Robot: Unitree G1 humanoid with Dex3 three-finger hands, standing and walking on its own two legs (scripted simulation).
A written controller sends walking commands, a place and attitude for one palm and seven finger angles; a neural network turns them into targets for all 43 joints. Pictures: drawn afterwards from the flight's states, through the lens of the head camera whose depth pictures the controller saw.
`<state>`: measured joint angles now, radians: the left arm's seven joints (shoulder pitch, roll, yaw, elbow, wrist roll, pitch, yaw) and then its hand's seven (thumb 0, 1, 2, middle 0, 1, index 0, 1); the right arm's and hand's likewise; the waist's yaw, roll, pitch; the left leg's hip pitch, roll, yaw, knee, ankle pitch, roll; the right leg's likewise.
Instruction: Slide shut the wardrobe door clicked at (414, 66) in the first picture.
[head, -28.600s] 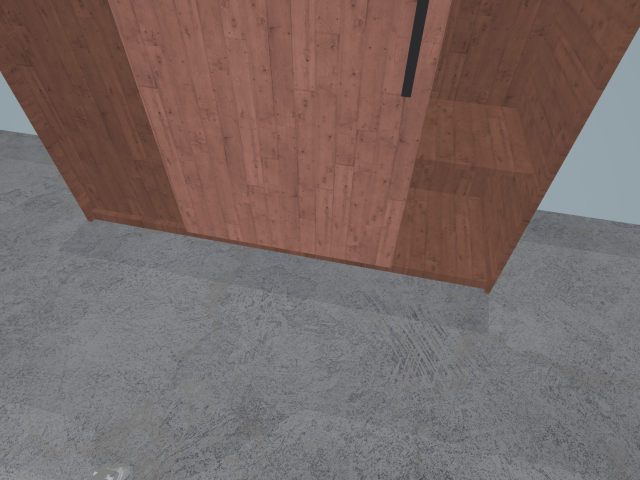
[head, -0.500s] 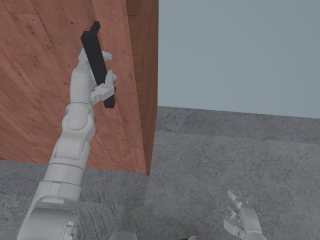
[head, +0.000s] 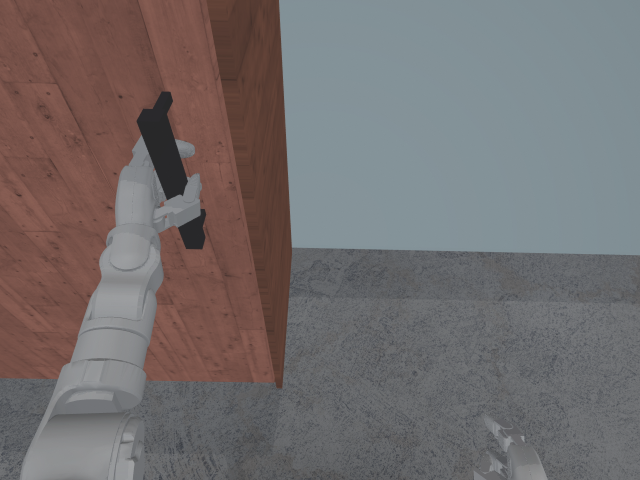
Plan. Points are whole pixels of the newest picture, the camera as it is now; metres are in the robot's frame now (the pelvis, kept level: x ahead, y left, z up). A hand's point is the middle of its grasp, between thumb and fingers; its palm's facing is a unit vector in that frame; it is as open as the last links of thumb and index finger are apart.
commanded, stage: loosen the grip on the handle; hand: left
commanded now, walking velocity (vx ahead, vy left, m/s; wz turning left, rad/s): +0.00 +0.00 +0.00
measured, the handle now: (181, 178) +0.45 +0.22 +0.13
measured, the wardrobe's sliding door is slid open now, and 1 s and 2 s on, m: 0.00 0.00 0.00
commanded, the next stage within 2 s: slip the hand off the handle in 0.52 s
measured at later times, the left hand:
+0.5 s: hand (192, 202) +0.41 +0.20 +0.12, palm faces +0.26 -0.96 -0.13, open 14.0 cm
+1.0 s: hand (180, 201) +0.41 +0.21 +0.12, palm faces +0.25 -0.96 -0.11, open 13.9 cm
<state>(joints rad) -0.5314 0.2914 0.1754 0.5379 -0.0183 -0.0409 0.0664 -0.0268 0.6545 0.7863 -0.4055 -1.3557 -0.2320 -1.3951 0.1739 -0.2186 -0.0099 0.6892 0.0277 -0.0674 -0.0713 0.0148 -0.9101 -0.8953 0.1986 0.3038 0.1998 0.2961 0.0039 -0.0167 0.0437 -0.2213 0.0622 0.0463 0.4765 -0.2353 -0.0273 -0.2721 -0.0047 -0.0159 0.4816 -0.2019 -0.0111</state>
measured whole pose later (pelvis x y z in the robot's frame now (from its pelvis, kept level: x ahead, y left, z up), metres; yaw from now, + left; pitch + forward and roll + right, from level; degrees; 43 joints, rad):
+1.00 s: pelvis +0.00 +0.02 -0.01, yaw +1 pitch +3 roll +0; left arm -0.55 0.26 0.21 0.66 -0.04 -0.15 0.09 -0.01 -0.56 0.20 -0.43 -1.24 -0.38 -1.23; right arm 0.25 -0.23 0.03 0.67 0.02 -0.10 -0.09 0.01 -0.91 -0.89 0.20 0.30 0.20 0.30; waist -0.02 0.00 -0.04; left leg -0.35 0.03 0.03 0.58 -0.29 -0.01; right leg -0.39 -0.04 -0.02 0.58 -0.25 0.02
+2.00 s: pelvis +0.01 +0.02 -0.01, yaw +3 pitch +1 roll +0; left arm 0.00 0.27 0.25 0.06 -0.15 -0.04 -0.03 -0.01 -0.56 0.20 -0.26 -1.15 -0.25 -1.15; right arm 0.20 -0.22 0.05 0.63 0.02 -0.17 -0.10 0.02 -0.91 -0.90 0.20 0.30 0.20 0.30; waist 0.06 0.02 -0.04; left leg -0.30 0.03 -0.01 0.62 -0.34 -0.02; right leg -0.32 -0.04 -0.06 0.61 -0.30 0.01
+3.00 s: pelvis +0.00 +0.02 -0.01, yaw +3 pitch -3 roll -1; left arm 0.14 0.34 0.30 -0.17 -0.20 0.03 -0.12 -0.01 -0.45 0.26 -0.25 -1.09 -0.25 -1.09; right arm 0.21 -0.22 0.07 0.62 0.02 -0.28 -0.12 0.02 -0.91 -0.90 0.20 0.30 0.20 0.30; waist 0.07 0.03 -0.01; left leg -0.22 0.02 -0.01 0.61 -0.32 -0.01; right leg -0.23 -0.04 -0.06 0.57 -0.28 0.02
